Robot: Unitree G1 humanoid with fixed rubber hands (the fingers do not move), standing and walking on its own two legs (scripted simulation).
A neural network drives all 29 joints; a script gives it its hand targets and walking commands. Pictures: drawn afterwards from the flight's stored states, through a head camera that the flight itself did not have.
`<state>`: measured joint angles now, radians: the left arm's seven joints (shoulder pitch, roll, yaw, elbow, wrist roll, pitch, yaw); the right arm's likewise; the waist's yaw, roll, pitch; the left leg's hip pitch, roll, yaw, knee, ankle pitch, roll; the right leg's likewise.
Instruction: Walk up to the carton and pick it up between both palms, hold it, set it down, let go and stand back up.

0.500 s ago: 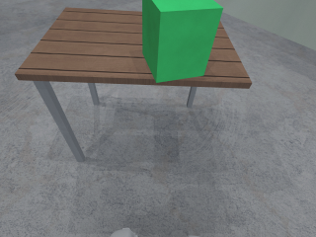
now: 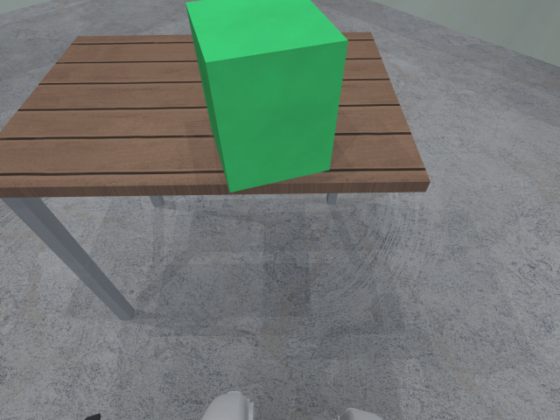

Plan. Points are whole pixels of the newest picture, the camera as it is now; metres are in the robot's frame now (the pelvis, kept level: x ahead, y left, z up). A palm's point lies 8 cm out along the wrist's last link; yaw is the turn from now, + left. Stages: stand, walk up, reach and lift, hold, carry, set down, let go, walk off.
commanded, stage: walk up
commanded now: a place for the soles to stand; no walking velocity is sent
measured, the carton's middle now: (263, 93) +0.63 +0.05 +0.13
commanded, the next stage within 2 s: none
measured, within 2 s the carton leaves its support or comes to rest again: neither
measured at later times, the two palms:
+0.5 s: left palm out of the picture +0.11 +0.31 -0.10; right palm (478, 400) +0.18 -0.27 -0.09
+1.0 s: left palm out of the picture +0.12 +0.31 -0.09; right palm out of the picture +0.15 -0.27 -0.08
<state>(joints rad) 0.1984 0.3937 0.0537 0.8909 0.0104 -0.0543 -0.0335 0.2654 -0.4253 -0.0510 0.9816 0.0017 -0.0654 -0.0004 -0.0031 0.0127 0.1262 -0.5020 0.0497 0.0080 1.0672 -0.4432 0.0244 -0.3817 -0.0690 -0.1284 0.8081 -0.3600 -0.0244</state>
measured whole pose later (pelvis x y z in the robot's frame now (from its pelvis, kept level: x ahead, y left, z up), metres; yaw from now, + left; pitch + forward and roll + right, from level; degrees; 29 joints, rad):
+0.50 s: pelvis +0.04 +0.01 +0.02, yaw +2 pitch -3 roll -1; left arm 0.04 0.35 0.00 1.15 0.00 -0.03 0.01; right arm -0.02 -0.32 -0.02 1.13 0.01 -0.01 0.01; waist 0.02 0.00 0.11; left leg -0.33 0.01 0.03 0.60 -0.23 0.03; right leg -0.22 -0.07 -0.15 0.59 -0.32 0.01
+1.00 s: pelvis +0.06 +0.02 +0.04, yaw +3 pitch -2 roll -1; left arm 0.06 0.33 0.02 1.18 0.01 -0.02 -0.01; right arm 0.06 -0.32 -0.01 1.19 0.00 -0.01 0.01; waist -0.01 -0.01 0.08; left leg -0.22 -0.01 0.02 0.40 -0.14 0.03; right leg -0.10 -0.07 -0.16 0.37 -0.23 0.03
